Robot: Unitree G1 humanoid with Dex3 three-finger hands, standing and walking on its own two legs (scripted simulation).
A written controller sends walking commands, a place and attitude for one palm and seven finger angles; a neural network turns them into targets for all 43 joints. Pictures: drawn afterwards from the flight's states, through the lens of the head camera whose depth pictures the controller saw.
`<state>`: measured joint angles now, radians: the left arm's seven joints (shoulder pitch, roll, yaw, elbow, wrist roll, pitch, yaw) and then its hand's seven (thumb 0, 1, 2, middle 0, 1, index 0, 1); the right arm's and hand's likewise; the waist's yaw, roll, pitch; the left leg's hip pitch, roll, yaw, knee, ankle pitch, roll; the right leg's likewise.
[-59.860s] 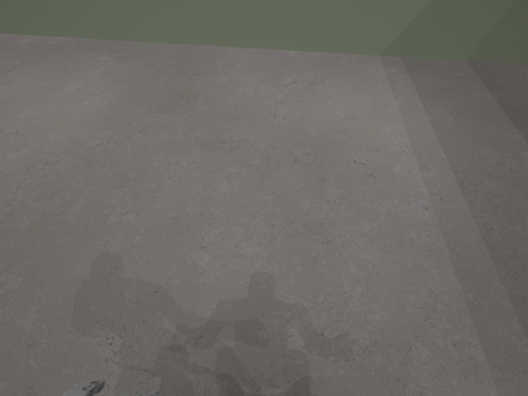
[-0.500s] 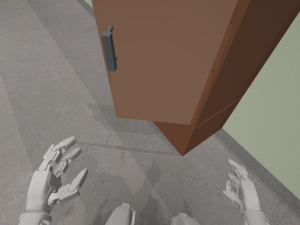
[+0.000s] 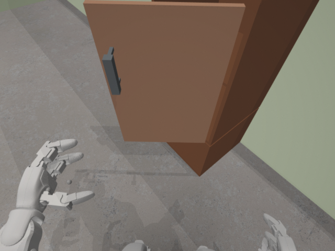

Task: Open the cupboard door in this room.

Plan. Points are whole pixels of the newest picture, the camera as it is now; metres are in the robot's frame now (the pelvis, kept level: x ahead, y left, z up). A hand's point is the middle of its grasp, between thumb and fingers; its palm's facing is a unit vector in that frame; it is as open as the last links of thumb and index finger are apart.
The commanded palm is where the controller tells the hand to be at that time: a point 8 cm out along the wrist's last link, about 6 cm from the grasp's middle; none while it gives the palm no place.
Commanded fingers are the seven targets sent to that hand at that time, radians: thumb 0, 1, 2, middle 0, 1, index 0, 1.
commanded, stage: raise the hand with hooked fingers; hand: left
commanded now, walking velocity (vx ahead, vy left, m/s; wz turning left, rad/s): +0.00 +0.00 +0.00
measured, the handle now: (113, 71) +0.56 +0.19 +0.10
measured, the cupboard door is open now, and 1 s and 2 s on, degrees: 49 49 49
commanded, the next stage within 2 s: move the hooked fingers beside the handle in 1.08 s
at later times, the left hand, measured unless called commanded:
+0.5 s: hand (38, 149) +0.29 +0.28 +0.11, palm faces +0.07 -1.00 -0.04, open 13.9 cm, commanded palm +0.27 +0.33 +0.11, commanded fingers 0.00 -0.50 0.30 -0.30 -1.20 -0.30 -1.20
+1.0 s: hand (39, 144) +0.30 +0.28 +0.11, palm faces +0.08 -1.00 -0.03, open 14.0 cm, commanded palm +0.27 +0.33 +0.12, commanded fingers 0.00 -0.50 0.30 -0.30 -1.20 -0.30 -1.20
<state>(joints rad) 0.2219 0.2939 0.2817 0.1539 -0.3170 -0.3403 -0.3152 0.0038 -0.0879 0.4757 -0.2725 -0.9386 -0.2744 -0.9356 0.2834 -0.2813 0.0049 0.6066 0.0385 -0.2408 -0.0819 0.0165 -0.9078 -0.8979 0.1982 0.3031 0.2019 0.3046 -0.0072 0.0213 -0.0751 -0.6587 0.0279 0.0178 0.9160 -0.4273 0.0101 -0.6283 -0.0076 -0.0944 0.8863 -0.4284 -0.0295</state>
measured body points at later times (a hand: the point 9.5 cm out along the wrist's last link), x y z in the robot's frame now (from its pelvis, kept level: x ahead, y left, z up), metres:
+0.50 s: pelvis +0.01 +0.01 +0.02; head +0.04 +0.01 +0.47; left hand +0.28 +0.34 +0.11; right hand +0.18 -0.22 -0.06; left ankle +0.02 +0.11 -0.69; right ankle +0.01 -0.10 -0.69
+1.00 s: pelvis +0.01 +0.01 +0.03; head +0.04 +0.01 +0.48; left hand +0.29 +0.34 +0.12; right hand +0.16 -0.24 -0.06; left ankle +0.02 +0.11 -0.69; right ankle +0.01 -0.10 -0.69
